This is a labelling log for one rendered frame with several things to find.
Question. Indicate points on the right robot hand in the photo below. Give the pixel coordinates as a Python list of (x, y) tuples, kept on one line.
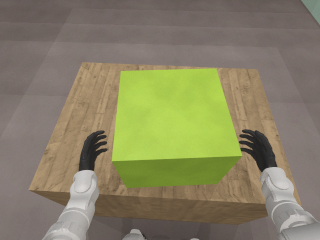
[(262, 151)]

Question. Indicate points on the pedestal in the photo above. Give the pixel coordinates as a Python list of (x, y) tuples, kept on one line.
[(91, 106)]

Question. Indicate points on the carton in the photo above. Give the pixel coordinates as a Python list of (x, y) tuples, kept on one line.
[(173, 128)]

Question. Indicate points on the robot right forearm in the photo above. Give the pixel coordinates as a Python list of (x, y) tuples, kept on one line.
[(280, 203)]

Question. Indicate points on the left robot shin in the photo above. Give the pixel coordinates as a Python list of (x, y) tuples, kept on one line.
[(135, 231)]

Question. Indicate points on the right robot upper arm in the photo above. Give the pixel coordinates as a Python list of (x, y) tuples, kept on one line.
[(303, 232)]

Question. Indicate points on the left robot hand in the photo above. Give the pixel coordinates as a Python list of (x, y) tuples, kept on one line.
[(89, 154)]

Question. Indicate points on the robot left forearm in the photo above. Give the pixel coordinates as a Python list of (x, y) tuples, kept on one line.
[(76, 217)]

